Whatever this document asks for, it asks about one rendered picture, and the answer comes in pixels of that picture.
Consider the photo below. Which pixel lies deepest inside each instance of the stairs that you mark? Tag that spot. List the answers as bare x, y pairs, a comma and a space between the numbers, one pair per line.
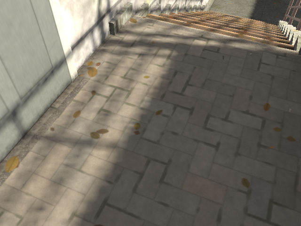
229, 25

